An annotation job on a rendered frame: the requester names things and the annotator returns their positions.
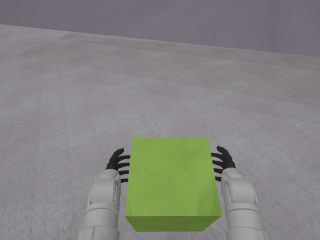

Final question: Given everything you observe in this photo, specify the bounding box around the left robot forearm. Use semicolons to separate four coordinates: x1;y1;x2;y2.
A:
76;169;121;240

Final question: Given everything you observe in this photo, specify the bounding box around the right robot forearm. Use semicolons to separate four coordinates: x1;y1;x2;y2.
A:
221;167;271;240

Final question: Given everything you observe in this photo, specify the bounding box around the robot left hand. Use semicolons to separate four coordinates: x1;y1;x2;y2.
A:
105;148;131;183

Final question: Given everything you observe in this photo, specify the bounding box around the carton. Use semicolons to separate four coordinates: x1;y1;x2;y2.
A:
124;136;222;232

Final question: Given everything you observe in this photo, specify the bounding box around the robot right hand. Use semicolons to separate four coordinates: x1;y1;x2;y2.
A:
211;146;236;182

